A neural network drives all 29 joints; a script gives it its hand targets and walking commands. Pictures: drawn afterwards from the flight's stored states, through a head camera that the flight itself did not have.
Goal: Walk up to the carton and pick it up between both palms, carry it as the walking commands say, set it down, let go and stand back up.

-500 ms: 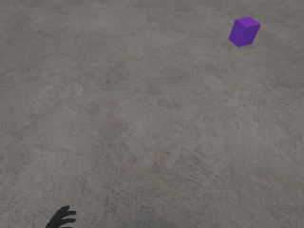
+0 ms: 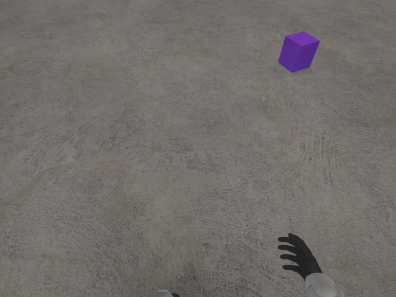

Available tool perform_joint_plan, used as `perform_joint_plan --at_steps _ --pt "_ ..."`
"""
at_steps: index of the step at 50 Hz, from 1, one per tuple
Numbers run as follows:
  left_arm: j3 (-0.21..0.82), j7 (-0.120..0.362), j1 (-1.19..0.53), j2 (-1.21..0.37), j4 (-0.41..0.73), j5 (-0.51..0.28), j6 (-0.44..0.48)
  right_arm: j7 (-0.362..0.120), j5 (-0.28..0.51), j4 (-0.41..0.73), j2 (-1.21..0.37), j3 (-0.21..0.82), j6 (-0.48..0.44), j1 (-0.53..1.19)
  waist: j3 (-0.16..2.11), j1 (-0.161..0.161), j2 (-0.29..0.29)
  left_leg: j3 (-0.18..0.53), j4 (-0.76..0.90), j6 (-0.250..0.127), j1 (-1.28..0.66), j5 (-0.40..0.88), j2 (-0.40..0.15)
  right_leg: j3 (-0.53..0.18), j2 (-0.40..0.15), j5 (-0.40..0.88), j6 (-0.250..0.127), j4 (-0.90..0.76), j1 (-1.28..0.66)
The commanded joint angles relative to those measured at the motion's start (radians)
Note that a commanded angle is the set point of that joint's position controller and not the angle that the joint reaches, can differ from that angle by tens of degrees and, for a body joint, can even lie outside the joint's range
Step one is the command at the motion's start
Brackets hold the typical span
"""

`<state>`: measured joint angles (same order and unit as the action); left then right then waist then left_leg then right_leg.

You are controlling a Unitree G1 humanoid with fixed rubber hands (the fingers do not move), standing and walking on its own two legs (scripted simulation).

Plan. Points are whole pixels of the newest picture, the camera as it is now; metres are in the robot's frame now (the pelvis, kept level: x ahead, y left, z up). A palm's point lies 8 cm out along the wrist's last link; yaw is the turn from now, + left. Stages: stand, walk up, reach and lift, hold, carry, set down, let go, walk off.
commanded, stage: walk up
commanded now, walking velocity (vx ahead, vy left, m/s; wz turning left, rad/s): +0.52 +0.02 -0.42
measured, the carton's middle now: (297, 52) +2.23 -0.65 -0.62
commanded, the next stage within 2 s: none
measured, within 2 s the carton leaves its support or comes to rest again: neither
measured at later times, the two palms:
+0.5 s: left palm (179, 159) +0.49 +0.11 -0.08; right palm out of the picture +0.13 -0.30 -0.13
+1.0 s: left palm (157, 174) +0.45 +0.17 -0.10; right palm (320, 126) +0.68 -0.32 -0.08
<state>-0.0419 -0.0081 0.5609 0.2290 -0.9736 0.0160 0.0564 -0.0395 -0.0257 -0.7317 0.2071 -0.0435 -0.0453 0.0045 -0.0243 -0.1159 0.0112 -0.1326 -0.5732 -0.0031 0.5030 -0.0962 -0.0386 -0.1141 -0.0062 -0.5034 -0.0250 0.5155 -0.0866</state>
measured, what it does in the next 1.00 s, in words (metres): walks ahead: right foot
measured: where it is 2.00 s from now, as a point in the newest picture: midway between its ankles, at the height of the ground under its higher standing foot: (250, 166)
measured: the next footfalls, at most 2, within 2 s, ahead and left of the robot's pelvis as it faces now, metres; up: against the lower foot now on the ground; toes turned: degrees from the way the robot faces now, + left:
right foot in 0.44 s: +0.39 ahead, -0.19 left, +0.00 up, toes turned -14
left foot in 1.02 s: +0.71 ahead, +0.03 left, +0.00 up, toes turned -2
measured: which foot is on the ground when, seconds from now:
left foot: down 0.00-0.46, up 0.48-1.00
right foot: down 0.00-0.02, up 0.04-0.42, down 0.44-1.00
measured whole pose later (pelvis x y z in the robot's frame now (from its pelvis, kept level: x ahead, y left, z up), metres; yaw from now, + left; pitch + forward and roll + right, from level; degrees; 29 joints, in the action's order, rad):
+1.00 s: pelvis +0.52 -0.07 +0.02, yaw -11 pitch +1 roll +0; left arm -0.06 0.00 0.53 0.19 -1.05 0.02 0.08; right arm -0.04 -0.02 -0.85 0.20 -0.04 -0.03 0.00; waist -0.04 -0.10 -0.01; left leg -0.13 -0.53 0.04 0.46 -0.12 -0.10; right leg 0.05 -0.05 -0.39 0.04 0.31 -0.07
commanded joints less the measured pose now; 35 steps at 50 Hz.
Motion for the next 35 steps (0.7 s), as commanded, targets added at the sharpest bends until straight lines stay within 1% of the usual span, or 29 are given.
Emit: perform_joint_plan --at_steps 1,2,3,4,5,6,7,8,10,11,12,13,14,15,16,18,19,20,21,22,23,24,25,26,27,28,29,31,35 --pt "-0.031 -0.008 -0.032 0.097 0.132 -0.011 0.027 0.032 -0.021 -0.102 0.288 -0.088 -0.016 -0.501 0.328 0.239 -0.251 0.682 0.29 -0.136 -0.816 -0.227 -0.464 0.03 0.05 0.108 -0.005 0.8 0.677" --pt "-0.034 -0.01 -0.065 0.142 0.134 0.0 0.028 0.03 -0.02 -0.099 0.254 -0.08 -0.021 -0.444 0.265 0.211 -0.176 0.669 0.311 -0.137 -0.715 -0.267 -0.461 -0.027 -0.019 0.11 -0.026 0.895 0.694" --pt "-0.031 -0.005 -0.119 0.124 0.136 0.004 0.024 0.031 -0.025 -0.091 0.201 -0.059 -0.03 -0.353 0.135 0.179 -0.12 0.533 0.331 -0.142 -0.571 -0.257 -0.405 -0.011 -0.055 0.175 -0.021 0.886 0.71" --pt "-0.034 0.004 -0.158 0.093 0.139 0.005 0.018 0.033 -0.024 -0.091 0.155 -0.046 -0.036 -0.28 0.052 0.141 -0.109 0.403 0.358 -0.137 -0.455 -0.218 -0.346 0.009 -0.088 0.206 -0.016 0.85 0.706" --pt "-0.038 0.016 -0.18 0.077 0.147 0.012 0.007 0.032 -0.018 -0.102 0.121 -0.038 -0.041 -0.261 0.011 0.12 -0.128 0.314 0.378 -0.129 -0.38 -0.173 -0.314 0.026 -0.108 0.195 -0.005 0.798 0.692" --pt "-0.043 0.028 -0.183 0.059 0.147 0.02 -0.007 0.032 -0.014 -0.112 0.107 -0.032 -0.043 -0.27 -0.001 0.106 -0.13 0.238 0.388 -0.121 -0.311 -0.119 -0.293 0.052 -0.108 0.193 0.007 0.77 0.647" --pt "-0.044 0.038 -0.195 0.043 0.151 0.024 -0.021 0.03 -0.013 -0.118 0.104 -0.03 -0.047 -0.287 -0.005 0.099 -0.126 0.193 0.391 -0.117 -0.275 -0.072 -0.289 0.071 -0.109 0.209 0.017 0.73 0.625" --pt "-0.041 0.045 -0.221 0.031 0.155 0.026 -0.031 0.03 -0.014 -0.125 0.1 -0.029 -0.052 -0.312 -0.014 0.102 -0.106 0.175 0.388 -0.108 -0.265 -0.021 -0.3 0.079 -0.119 0.234 0.026 0.677 0.632" --pt "-0.033 0.064 -0.299 0.008 0.171 0.026 -0.047 0.038 -0.015 -0.15 0.121 -0.032 -0.057 -0.385 -0.043 0.124 -0.074 0.152 0.377 -0.092 -0.296 0.12 -0.322 0.093 -0.13 0.295 0.036 0.558 0.681" --pt "-0.028 0.075 -0.34 -0.001 0.179 0.023 -0.053 0.041 -0.013 -0.162 0.131 -0.034 -0.056 -0.412 -0.054 0.133 -0.087 0.122 0.369 -0.082 -0.309 0.178 -0.318 0.101 -0.132 0.329 0.036 0.49 0.687" --pt "-0.022 0.083 -0.379 -0.008 0.186 0.017 -0.055 0.042 -0.011 -0.168 0.134 -0.034 -0.055 -0.416 -0.062 0.137 -0.113 0.08 0.368 -0.069 -0.304 0.192 -0.3 0.114 -0.129 0.356 0.034 0.406 0.665" --pt "-0.018 0.089 -0.421 -0.011 0.191 0.009 -0.055 0.04 -0.009 -0.172 0.136 -0.034 -0.053 -0.408 -0.071 0.141 -0.137 0.038 0.378 -0.055 -0.283 0.167 -0.274 0.137 -0.117 0.378 0.031 0.308 0.619" --pt "-0.015 0.093 -0.464 -0.007 0.193 0.003 -0.054 0.039 -0.007 -0.179 0.143 -0.036 -0.051 -0.409 -0.079 0.151 -0.163 0.018 0.394 -0.049 -0.274 0.125 -0.255 0.163 -0.102 0.399 0.03 0.234 0.578" --pt "-0.016 0.096 -0.504 0.003 0.195 0.002 -0.052 0.039 -0.006 -0.19 0.154 -0.041 -0.049 -0.422 -0.087 0.164 -0.175 0.017 0.407 -0.05 -0.286 0.087 -0.257 0.182 -0.095 0.407 0.028 0.191 0.562" --pt "-0.019 0.097 -0.541 0.014 0.195 0.004 -0.05 0.039 -0.005 -0.199 0.162 -0.044 -0.047 -0.44 -0.094 0.176 -0.172 0.019 0.412 -0.053 -0.308 0.061 -0.268 0.196 -0.093 0.404 0.025 0.161 0.561" --pt "-0.024 0.097 -0.597 0.028 0.192 0.01 -0.045 0.04 0.001 -0.214 0.171 -0.046 -0.039 -0.472 -0.106 0.193 -0.155 0.022 0.402 -0.056 -0.355 0.057 -0.288 0.213 -0.084 0.377 0.018 0.106 0.559" --pt "-0.026 0.095 -0.603 0.033 0.186 0.014 -0.041 0.04 0.004 -0.221 0.176 -0.048 -0.034 -0.481 -0.101 0.191 -0.157 0.015 0.379 -0.054 -0.378 0.087 -0.293 0.22 -0.073 0.352 0.013 0.08 0.543" --pt "-0.028 0.09 -0.585 0.041 0.173 0.018 -0.036 0.04 0.006 -0.226 0.182 -0.049 -0.03 -0.485 -0.078 0.177 -0.163 -0.006 0.326 -0.05 -0.394 0.159 -0.29 0.236 -0.053 0.321 0.007 0.053 0.496" --pt "-0.034 0.081 -0.511 0.057 0.144 0.024 -0.027 0.038 0.011 -0.229 0.182 -0.049 -0.024 -0.481 -0.029 0.135 -0.142 -0.056 0.202 -0.04 -0.372 0.229 -0.264 0.261 -0.028 0.322 0.004 0.007 0.368" --pt "-0.047 0.067 -0.37 0.095 0.093 0.029 -0.014 0.034 0.013 -0.229 0.16 -0.041 -0.019 -0.484 0.067 0.067 -0.09 -0.101 -0.005 -0.026 -0.292 0.238 -0.202 0.272 -0.001 0.295 -0.01 -0.001 0.149" --pt "-0.081 0.049 -0.18 0.197 0.049 0.043 0.0 0.032 0.013 -0.218 0.124 -0.032 -0.019 -0.492 0.184 -0.02 0.042 -0.101 -0.311 -0.006 -0.078 -0.021 -0.129 0.044 -0.167 0.219 -0.047 -0.025 -0.099" --pt "-0.094 0.029 -0.062 0.307 0.044 0.042 0.001 0.033 0.01 -0.171 0.054 -0.011 -0.021 -0.517 0.285 -0.039 0.281 -0.009 -0.607 0.006 0.165 -0.473 -0.02 -0.448 -0.449 0.141 -0.134 -0.213 -0.193" --pt "-0.09 0.026 -0.085 0.285 0.049 0.025 -0.003 0.039 0.002 -0.159 0.067 -0.013 -0.02 -0.508 0.287 -0.001 0.189 0.118 -0.716 -0.017 0.182 -0.426 -0.079 -0.472 -0.478 0.154 -0.161 -0.24 -0.136" --pt "-0.074 0.024 -0.162 0.215 0.058 0.02 0.006 0.039 -0.003 -0.16 0.078 -0.018 -0.025 -0.459 0.202 0.03 0.139 0.14 -0.729 -0.02 0.186 -0.34 -0.113 -0.378 -0.419 0.207 -0.159 -0.226 -0.046" --pt "-0.059 0.025 -0.248 0.153 0.063 0.013 0.018 0.037 0.0 -0.165 0.072 -0.022 -0.024 -0.441 0.116 0.073 0.092 0.138 -0.691 -0.014 0.16 -0.258 -0.148 -0.266 -0.357 0.311 -0.15 -0.231 0.063" --pt "-0.048 0.024 -0.308 0.121 0.065 0.005 0.026 0.032 -0.002 -0.174 0.07 -0.026 -0.015 -0.451 0.082 0.107 0.078 0.139 -0.651 -0.002 0.118 -0.212 -0.157 -0.196 -0.307 0.345 -0.131 -0.249 0.143" --pt "-0.039 0.022 -0.326 0.1 0.063 0.002 0.032 0.026 -0.005 -0.184 0.069 -0.027 -0.002 -0.471 0.066 0.127 0.083 0.137 -0.624 0.01 0.081 -0.184 -0.155 -0.145 -0.278 0.388 -0.111 -0.27 0.19" --pt "-0.03 0.023 -0.289 0.089 0.05 -0.004 0.045 0.018 -0.01 -0.186 0.057 -0.032 0.019 -0.446 0.04 0.134 0.085 0.119 -0.574 0.028 0.067 -0.15 -0.149 -0.088 -0.271 0.467 -0.111 -0.299 0.215" --pt "-0.021 0.02 -0.184 0.081 0.027 -0.004 0.049 0.002 -0.006 -0.136 0.055 -0.039 0.042 -0.27 -0.038 0.104 0.089 0.097 -0.421 0.048 0.129 -0.036 -0.15 -0.04 -0.27 0.437 -0.11 -0.369 0.214"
